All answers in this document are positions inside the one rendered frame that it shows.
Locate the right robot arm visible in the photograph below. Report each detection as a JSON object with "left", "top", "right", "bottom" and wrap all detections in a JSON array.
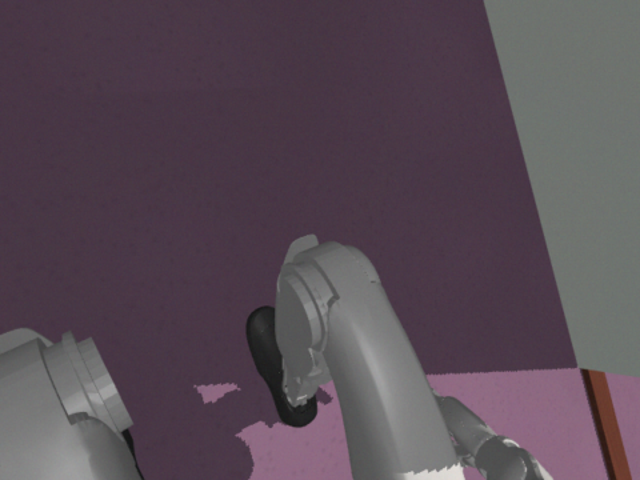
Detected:
[{"left": 475, "top": 435, "right": 554, "bottom": 480}]

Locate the left robot foot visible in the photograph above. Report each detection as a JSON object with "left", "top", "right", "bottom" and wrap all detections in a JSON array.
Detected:
[{"left": 122, "top": 428, "right": 145, "bottom": 480}]

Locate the right robot hand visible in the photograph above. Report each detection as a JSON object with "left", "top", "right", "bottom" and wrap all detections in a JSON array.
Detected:
[{"left": 431, "top": 388, "right": 498, "bottom": 471}]

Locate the right robot foot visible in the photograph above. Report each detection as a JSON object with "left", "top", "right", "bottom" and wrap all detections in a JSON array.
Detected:
[{"left": 246, "top": 306, "right": 317, "bottom": 428}]

